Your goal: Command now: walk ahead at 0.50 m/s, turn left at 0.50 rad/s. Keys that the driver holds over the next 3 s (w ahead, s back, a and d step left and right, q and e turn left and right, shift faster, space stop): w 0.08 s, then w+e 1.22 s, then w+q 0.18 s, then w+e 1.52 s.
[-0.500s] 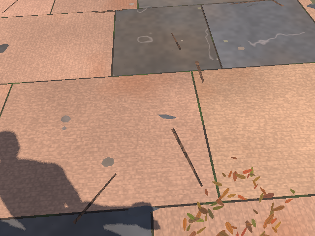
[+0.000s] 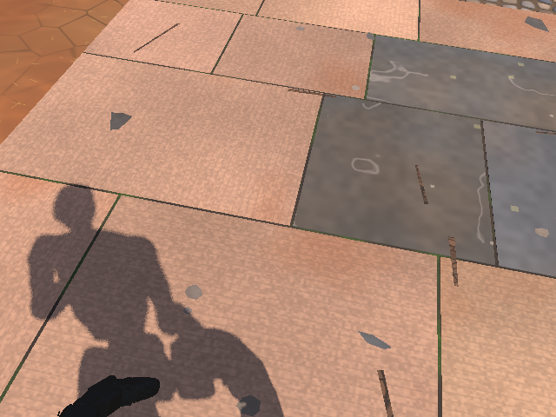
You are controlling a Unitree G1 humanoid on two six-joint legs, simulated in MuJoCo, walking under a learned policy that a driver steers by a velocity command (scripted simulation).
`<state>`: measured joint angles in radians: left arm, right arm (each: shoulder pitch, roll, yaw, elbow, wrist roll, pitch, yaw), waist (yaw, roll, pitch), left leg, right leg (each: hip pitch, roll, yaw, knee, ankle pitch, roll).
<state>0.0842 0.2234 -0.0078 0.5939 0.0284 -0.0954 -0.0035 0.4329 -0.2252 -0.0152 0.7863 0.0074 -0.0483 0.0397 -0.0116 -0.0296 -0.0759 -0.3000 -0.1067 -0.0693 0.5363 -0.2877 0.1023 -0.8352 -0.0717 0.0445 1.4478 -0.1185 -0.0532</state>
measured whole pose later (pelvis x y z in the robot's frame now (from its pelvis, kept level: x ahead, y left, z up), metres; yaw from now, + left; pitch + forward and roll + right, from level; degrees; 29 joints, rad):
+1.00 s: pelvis +0.59 -0.05 +0.00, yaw -22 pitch +1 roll +2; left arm 0.28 0.32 0.08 0.68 -0.02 -0.01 0.01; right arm 0.23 -0.25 -0.06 0.71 -0.01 -0.10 0.00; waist -0.01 -0.05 0.02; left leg -0.24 -0.05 0.05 0.40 -0.18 0.04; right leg -0.56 -0.04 0.07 1.18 -0.33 0.00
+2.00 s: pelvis +1.04 -0.36 +0.00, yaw -46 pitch +2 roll +1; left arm 0.34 0.30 0.07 0.77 -0.03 -0.03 0.01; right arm 0.16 -0.25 -0.05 0.77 -0.01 -0.10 0.02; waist 0.01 -0.04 0.03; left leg -0.33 0.00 0.07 0.47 -0.17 0.02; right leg -0.44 -0.03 0.07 1.19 -0.38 -0.02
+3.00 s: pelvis +1.31 -0.85 +0.00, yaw -81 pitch +1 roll +1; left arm 0.34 0.30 0.07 0.72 -0.02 -0.02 0.02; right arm 0.14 -0.27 -0.06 0.74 -0.01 -0.10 0.02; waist 0.02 -0.03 0.02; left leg -0.34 -0.03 0.03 0.49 -0.17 0.03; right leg -0.40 0.03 0.11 1.19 -0.41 -0.02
